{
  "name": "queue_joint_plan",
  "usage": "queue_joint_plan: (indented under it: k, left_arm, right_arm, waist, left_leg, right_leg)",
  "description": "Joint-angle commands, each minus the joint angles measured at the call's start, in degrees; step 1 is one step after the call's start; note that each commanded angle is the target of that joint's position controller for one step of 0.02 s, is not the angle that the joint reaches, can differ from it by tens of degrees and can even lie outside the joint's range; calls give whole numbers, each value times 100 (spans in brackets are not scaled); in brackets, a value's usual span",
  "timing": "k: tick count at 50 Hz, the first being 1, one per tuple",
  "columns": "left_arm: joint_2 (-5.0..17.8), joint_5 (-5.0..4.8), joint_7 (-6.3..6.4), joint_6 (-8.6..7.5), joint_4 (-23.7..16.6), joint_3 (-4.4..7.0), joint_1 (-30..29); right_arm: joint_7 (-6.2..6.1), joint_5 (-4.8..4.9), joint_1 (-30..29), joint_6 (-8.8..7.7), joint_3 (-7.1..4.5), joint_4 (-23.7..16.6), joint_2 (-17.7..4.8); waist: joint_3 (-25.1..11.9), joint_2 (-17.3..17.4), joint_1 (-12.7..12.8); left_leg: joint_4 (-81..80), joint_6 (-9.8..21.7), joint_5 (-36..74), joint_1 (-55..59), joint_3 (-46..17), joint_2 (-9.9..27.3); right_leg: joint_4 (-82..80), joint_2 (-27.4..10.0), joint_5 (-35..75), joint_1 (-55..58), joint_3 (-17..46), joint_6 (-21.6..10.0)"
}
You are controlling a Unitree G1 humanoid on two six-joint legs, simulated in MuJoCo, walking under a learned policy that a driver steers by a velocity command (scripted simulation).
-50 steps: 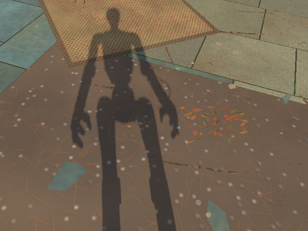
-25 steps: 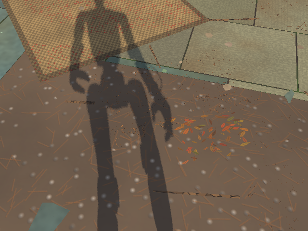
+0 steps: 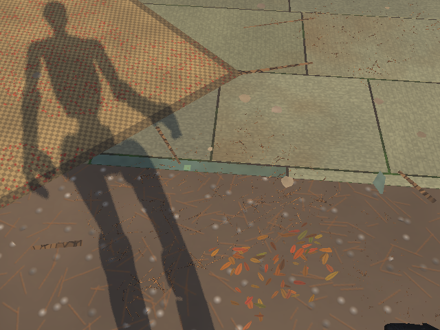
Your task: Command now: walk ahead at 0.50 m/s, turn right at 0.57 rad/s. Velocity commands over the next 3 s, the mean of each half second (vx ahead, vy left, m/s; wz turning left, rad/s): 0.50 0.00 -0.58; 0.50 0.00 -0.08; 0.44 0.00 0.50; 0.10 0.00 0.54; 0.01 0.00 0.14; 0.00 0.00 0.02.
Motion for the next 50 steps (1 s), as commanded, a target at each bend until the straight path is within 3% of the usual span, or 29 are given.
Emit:
queue_joint_plan:
  k: [1, 3, 5, 8, 12, 17, 19, 20, 21, 22, 23, 24, 25, 26, 27, 29, 31, 34, 38, 43, 45, 46, 47, 48, 49, 50]
  left_arm:
    - [709, 48, 20, -73, -611, 168, -329]
    - [474, 23, -42, 6, -698, 175, -336]
    - [280, 21, -77, 76, -842, 138, -445]
    - [216, 59, -113, 99, -1083, 110, -775]
    - [134, 63, -259, 39, -1334, 49, -1417]
    - [202, 53, -411, 57, -1743, 49, -2107]
    - [373, 75, -435, 86, -1803, 135, -1941]
    - [541, 83, -426, 106, -1739, 229, -1537]
    - [789, 66, -387, 122, -1514, 388, -665]
    - [1211, 55, -268, 178, -1243, 592, 366]
    - [1932, 6, -209, 146, -1274, 672, 215]
    - [1511, 57, -227, 62, -1461, 534, 470]
    - [1175, 115, -254, -22, -1366, 429, 276]
    - [1016, 93, -253, -64, -1380, 374, -71]
    - [831, 102, -243, -66, -1458, 309, -509]
    - [624, 204, -211, -84, -1571, 225, -886]
    - [661, 182, -170, -138, -1453, 224, -810]
    - [745, 179, -80, -163, -1238, 225, -575]
    - [794, 175, -66, -191, -991, 194, -255]
    - [882, 177, -77, -149, -645, 225, 73]
    - [925, 168, -39, -86, -588, 245, 56]
    - [975, 176, -15, -58, -610, 255, -46]
    - [1041, 192, 14, -26, -641, 268, -122]
    - [1056, 196, 48, 25, -686, 258, -241]
    - [990, 222, 103, 27, -770, 211, -267]
    - [506, 296, 62, -103, -1011, 42, 311]
  right_arm:
    - [-8, -27, 845, 67, -203, -73, -643]
    - [-2, -66, 723, 61, -181, -13, -563]
    - [6, -16, 783, 19, -229, 70, -640]
    - [-21, -4, 857, 19, -307, 167, -838]
    - [-61, 24, 960, 94, -346, 222, -1005]
    - [-77, 150, 1329, 252, -419, 371, -1239]
    - [-105, 183, 1301, 330, -467, 350, -1405]
    - [-127, 194, 1285, 377, -493, 331, -1489]
    - [-153, 207, 1212, 419, -478, 297, -1472]
    - [-175, 100, 1283, 397, -391, 208, -1276]
    - [-71, -153, 1866, 246, -98, -153, -375]
    - [16, 64, 1320, 2, -130, -234, -782]
    - [53, 286, 699, -102, -218, -418, -1087]
    - [23, 231, 637, -148, -182, -440, -1017]
    - [-23, 76, 683, -135, -206, -355, -1024]
    - [-9, 14, 990, 21, -251, -276, -1032]
    - [-7, -40, 1023, 134, -212, -256, -832]
    - [3, -33, 574, 184, -124, -374, -611]
    - [108, 85, -110, 143, -44, -497, -475]
    - [286, 159, -621, 124, -40, -791, -539]
    - [367, 153, -585, 119, -45, -874, -550]
    - [385, 141, -394, 126, -75, -865, -610]
    - [375, 119, -64, 146, -140, -813, -732]
    - [345, 97, 610, 166, -260, -663, -926]
    - [286, 95, 1423, 191, -391, -530, -1226]
    - [235, 35, 2021, 207, -555, -544, -1857]
  waist:
    - [-327, 559, -607]
    - [-119, 789, -426]
    - [-60, 739, -400]
    - [8, 558, -421]
    - [146, 485, -626]
    - [360, 486, -747]
    - [143, 651, -524]
    - [-141, 724, -259]
    - [-591, 625, 241]
    - [-1126, 184, 680]
    - [-1596, -1451, -80]
    - [-2425, -859, 366]
    - [-1522, -487, 441]
    - [-997, -110, 174]
    - [-644, 100, -101]
    - [-487, -77, -439]
    - [-403, -45, -484]
    - [-177, -133, -320]
    - [61, -190, 60]
    - [362, -99, 243]
    - [296, -142, 161]
    - [133, -219, 29]
    - [-172, -329, -151]
    - [-606, -292, -539]
    - [-1109, -125, -935]
    - [-1956, 1086, -794]
  left_leg:
    - [-1391, 880, -430, 2477, -2163, 1881]
    - [-1701, 808, 158, 1878, -1370, 1598]
    - [-1915, 941, 580, 1744, -929, 1586]
    - [-2065, 1036, 1126, 1838, -414, 1655]
    - [-2084, 880, 1347, 1921, 379, 1512]
    - [-1762, 691, 1817, 2596, 787, 1767]
    - [-1107, 575, 3485, 2776, 1010, 1786]
    - [-411, 513, 4381, 2764, 1126, 1742]
    - [711, 364, 4627, 2395, 1301, 1571]
    - [2374, 113, 3264, 1054, 1308, 1355]
    - [4459, -231, -2310, -1639, 933, 252]
    - [5176, -166, -2674, -2300, -422, 65]
    - [5108, -46, -2058, -2770, -466, 329]
    - [4598, 13, -1526, -2557, -436, 563]
    - [4115, -39, -1236, -2124, -433, 745]
    - [3665, -139, -911, -1396, -421, 927]
    - [3264, -297, -634, -1232, -268, 907]
    - [2245, -411, 441, -1408, -168, 897]
    - [901, -242, 1845, -1173, -3, 715]
    - [341, 113, 1254, -1870, -65, 555]
    - [248, 280, 705, -1852, -4, 416]
    - [224, 374, 448, -1512, 130, 266]
    - [281, 474, 224, -959, 329, 48]
    - [152, 622, 302, -9, 519, -210]
    - [155, 881, 705, 1460, 4, 63]
    - [97, 1922, 370, 3787, -2683, 1542]
  right_leg:
    - [1039, -779, 633, -2603, 8, 115]
    - [734, -998, 939, -2228, -108, 135]
    - [514, -1080, 1128, -2282, -215, 191]
    - [-196, -1133, 1718, -2514, -231, 267]
    - [-1473, -1042, 2788, -2225, -563, 188]
    - [-2241, -866, 2383, -2146, -940, -77]
    - [-2347, -548, 1802, -1583, -1240, -302]
    - [-2392, -309, 1565, -970, -1396, -444]
    - [-2751, -50, 1855, 249, -1480, -647]
    - [-2843, -375, 1971, 2077, -712, -931]
    - [-3202, -1955, 1356, 4039, 2493, -1957]
    - [-4174, -2384, 452, 4315, 4058, -2262]
    - [-4318, -2207, 866, 3760, 3222, -1918]
    - [-4317, -1960, 1368, 2871, 2514, -1711]
    - [-4357, -1719, 1971, 2009, 1942, -1547]
    - [-4606, -1502, 2783, 1075, 1377, -1476]
    - [-4756, -1409, 3418, 658, 933, -1510]
    - [-4895, -1222, 3649, 582, 320, -1322]
    - [-5038, -1177, 2913, 717, -116, -1012]
    - [-4805, -1689, 3192, 1966, -185, -933]
    - [-4489, -1804, 4012, 2359, -325, -814]
    - [-4201, -1772, 4922, 2421, -453, -722]
    - [-3742, -1708, 6046, 2457, -569, -633]
    - [-2823, -1521, 6897, 2311, -806, -496]
    - [-1544, -1338, 6363, 1427, -988, -278]
    - [841, -480, 3605, -921, -1147, 189]
Next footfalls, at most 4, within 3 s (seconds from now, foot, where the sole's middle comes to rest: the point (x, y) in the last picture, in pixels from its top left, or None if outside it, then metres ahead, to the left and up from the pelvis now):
0.44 right None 0.35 -0.18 -0.77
0.98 left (269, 255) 0.72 -0.10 -0.77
1.44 right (338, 203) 0.95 -0.35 -0.77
1.88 left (265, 206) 0.92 -0.09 -0.77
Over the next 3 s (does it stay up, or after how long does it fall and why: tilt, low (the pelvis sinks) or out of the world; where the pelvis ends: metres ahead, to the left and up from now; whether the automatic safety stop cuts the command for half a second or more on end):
stays up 0.91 -0.22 0.01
